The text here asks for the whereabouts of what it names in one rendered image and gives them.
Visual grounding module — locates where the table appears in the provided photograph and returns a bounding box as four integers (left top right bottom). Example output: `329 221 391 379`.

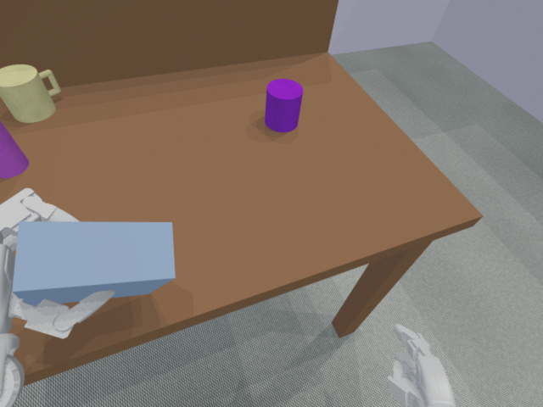
0 0 483 386

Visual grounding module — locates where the robot left forearm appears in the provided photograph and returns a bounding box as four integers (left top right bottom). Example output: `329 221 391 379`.
0 333 25 407

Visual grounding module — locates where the robot right hand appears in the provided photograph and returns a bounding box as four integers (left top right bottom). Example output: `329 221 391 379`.
388 324 456 407

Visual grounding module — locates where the robot left hand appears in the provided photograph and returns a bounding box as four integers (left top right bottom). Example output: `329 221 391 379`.
0 188 116 339

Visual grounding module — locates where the sponge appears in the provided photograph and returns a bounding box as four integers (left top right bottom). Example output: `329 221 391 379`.
12 221 176 306

